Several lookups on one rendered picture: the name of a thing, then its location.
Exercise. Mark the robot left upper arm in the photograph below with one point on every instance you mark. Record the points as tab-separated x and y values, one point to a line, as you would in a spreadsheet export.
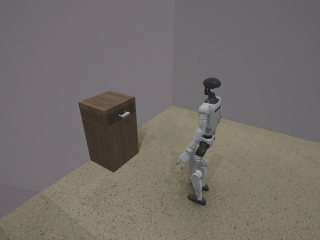
203	112

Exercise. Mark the drawer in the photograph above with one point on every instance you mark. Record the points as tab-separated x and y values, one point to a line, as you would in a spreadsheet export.
114	116

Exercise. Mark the left robot thigh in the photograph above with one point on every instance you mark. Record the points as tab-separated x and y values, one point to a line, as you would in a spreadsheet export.
195	158

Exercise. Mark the robot left forearm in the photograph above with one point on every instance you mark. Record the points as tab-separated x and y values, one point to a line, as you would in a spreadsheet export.
196	139

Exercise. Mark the handle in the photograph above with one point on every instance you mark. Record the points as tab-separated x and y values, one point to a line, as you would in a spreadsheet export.
124	115

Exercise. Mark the robot left hand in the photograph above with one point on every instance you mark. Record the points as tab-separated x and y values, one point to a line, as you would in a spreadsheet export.
184	158

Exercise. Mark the robot left shin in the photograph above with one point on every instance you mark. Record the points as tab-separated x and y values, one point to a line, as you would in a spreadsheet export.
197	185

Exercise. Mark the robot right upper arm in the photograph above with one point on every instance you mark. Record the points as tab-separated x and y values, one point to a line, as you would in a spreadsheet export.
220	113

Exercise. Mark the cabinet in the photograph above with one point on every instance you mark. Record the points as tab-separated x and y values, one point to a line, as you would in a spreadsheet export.
109	146

